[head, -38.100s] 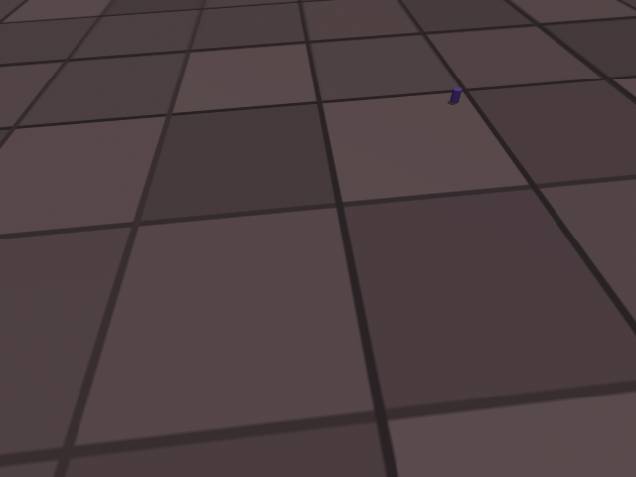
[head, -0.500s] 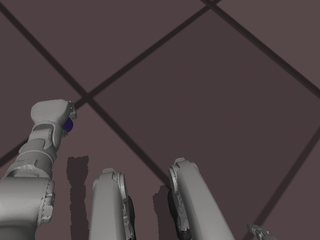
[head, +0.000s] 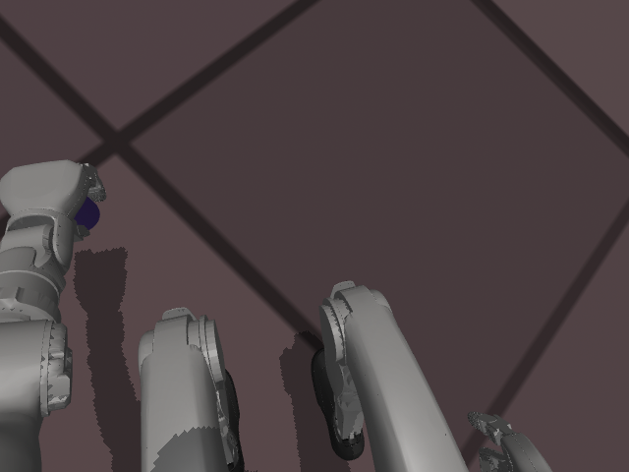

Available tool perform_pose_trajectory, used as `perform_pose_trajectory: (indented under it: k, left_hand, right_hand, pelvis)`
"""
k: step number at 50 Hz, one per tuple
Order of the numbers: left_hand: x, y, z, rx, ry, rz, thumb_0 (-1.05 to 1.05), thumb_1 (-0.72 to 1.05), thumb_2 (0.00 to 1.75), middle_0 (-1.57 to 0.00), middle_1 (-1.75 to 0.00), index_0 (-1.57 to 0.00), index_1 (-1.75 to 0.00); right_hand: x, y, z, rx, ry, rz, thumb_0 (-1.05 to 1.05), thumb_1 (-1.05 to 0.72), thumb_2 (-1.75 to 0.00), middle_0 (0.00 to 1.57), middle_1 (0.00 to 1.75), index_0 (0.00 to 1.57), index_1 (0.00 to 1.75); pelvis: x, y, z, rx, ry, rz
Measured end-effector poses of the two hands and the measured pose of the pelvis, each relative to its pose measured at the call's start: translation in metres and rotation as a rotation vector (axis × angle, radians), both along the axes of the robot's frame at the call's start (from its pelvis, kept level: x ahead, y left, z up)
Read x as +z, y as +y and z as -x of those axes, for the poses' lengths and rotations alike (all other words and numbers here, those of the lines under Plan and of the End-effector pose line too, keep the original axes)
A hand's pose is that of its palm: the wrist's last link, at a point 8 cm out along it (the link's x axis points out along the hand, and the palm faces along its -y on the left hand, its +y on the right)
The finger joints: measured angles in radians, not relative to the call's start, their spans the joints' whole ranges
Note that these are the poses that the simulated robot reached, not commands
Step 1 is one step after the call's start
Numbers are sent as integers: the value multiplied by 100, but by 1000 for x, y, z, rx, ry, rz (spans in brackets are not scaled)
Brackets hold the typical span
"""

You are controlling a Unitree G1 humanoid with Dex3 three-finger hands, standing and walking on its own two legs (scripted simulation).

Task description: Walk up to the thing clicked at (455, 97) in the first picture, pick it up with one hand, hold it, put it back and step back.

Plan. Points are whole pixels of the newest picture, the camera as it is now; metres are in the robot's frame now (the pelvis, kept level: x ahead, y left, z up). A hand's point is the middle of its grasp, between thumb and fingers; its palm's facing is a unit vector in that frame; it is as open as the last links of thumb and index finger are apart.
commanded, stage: crouch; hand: left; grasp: from above
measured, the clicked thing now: (70, 207) +0.47 +0.29 -0.21
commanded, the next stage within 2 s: lower in 0.40 s
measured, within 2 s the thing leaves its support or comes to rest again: rests again in 1.96 s
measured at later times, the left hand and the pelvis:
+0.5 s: hand (78, 218) +0.46 +0.29 -0.23, palm faces -0.46 -0.06 -0.88, open 6.9 cm; pelvis -0.01 +0.00 -0.05, yaw -2 degrees
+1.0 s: hand (94, 225) +0.46 +0.28 -0.28, palm faces -0.47 -0.07 -0.88, open 6.8 cm; pelvis -0.01 +0.00 -0.08, yaw -4 degrees
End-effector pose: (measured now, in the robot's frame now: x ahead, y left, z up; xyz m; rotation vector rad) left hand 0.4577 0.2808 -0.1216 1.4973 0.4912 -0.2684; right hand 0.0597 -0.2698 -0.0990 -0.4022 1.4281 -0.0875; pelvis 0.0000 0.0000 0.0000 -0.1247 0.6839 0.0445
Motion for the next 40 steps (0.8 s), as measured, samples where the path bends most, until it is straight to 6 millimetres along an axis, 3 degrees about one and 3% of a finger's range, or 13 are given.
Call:
perform_pose_trajectory:
  k: [18,30,40]
  left_hand:
    - [-39,4,-6,0,1,-8,-2,34,35,-74,-62,-93,-54]
    - [-54,5,-13,6,7,-16,-2,33,36,-74,-61,-93,-54]
    - [-82,5,-13,-4,30,2,-2,33,33,-77,-58,-95,-52]
  right_hand:
    - [-32,5,37,-11,65,-7,0,-92,-90,21,30,20,30]
    - [-42,2,37,6,74,6,0,-92,-90,21,30,20,30]
    - [-52,2,33,33,78,12,0,-92,-90,21,30,20,30]
  pelvis:
    - [-40,-1,10,-18,-43,14]
    - [-54,-2,10,-27,-53,21]
    - [-68,-2,9,-34,-69,32]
